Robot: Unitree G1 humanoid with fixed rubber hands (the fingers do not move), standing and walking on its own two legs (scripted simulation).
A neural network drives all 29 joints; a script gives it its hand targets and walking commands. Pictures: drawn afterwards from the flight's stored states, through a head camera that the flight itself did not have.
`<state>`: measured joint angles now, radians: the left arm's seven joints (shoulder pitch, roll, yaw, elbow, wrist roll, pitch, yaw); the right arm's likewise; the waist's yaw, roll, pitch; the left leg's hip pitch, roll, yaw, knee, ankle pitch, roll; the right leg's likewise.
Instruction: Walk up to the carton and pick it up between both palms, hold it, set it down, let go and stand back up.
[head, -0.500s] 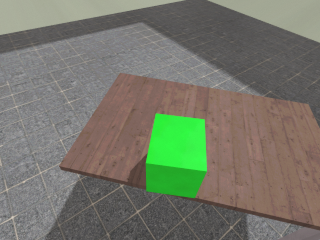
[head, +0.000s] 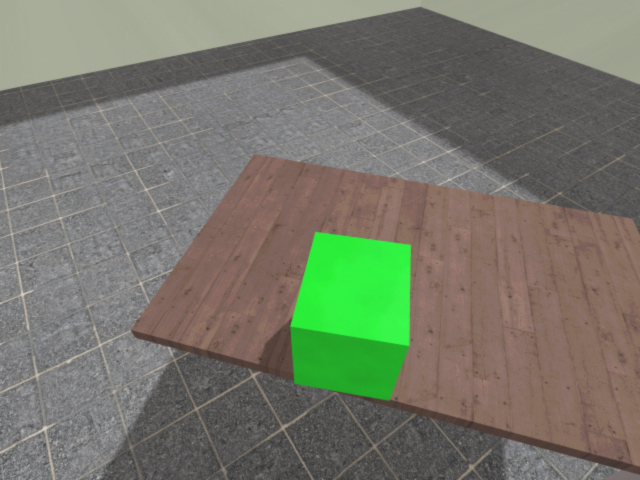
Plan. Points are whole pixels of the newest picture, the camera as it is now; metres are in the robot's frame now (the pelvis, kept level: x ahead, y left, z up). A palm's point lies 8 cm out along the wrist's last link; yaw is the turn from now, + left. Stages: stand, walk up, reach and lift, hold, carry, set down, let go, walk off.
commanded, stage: walk up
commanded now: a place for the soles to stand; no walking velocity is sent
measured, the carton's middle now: (351, 315) +0.44 -0.03 -0.12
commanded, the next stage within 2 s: reach and lift in 1.26 s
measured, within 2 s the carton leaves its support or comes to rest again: neither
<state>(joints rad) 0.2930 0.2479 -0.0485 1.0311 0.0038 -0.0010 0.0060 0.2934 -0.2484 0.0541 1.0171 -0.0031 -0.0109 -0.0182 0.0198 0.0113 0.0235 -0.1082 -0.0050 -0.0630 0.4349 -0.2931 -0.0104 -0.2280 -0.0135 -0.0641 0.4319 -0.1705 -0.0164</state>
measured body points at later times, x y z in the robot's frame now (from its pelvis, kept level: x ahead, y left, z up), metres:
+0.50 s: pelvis -0.02 -0.01 +0.00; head -0.01 -0.01 +0.45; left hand +0.03 +0.26 -0.14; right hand +0.03 -0.26 -0.15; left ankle -0.03 +0.13 -0.74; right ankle +0.04 -0.11 -0.74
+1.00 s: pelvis -0.04 -0.01 +0.00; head -0.03 -0.02 +0.45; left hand -0.01 +0.26 -0.15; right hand -0.03 -0.27 -0.15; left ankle -0.03 +0.13 -0.74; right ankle +0.04 -0.11 -0.74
